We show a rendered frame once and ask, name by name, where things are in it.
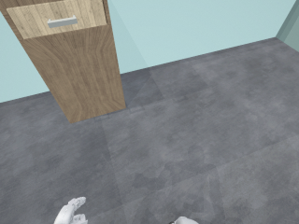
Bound drawer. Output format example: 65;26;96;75
7;0;107;39

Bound cabinet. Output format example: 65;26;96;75
0;0;126;124

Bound handle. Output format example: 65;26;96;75
47;15;78;28

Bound robot left hand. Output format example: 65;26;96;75
53;197;88;224

